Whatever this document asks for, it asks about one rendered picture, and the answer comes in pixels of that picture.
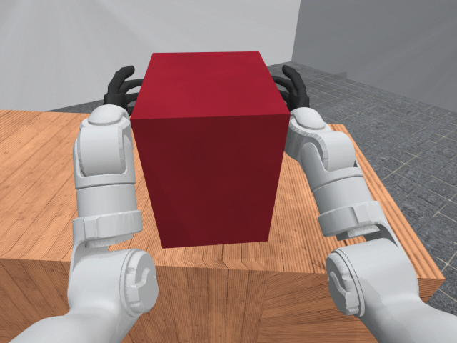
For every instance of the robot left upper arm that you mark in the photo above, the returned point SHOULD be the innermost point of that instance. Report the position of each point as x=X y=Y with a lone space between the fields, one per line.
x=108 y=291

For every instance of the robot right hand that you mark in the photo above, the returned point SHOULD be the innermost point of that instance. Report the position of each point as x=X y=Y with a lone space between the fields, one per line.
x=296 y=96

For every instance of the right robot forearm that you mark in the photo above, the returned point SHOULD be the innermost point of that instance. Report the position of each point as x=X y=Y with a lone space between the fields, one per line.
x=329 y=162

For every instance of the robot right upper arm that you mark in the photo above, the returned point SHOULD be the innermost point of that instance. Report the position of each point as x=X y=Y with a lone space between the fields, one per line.
x=373 y=281

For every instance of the left robot forearm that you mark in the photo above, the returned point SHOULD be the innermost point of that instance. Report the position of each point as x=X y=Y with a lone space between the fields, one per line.
x=104 y=178

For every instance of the robot left hand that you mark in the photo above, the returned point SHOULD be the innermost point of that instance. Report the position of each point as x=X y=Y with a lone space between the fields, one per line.
x=118 y=87

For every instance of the carton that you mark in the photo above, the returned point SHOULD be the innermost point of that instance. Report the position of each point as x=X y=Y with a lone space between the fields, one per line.
x=210 y=129

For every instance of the pedestal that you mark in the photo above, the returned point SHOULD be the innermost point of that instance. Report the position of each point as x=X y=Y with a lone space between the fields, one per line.
x=256 y=292

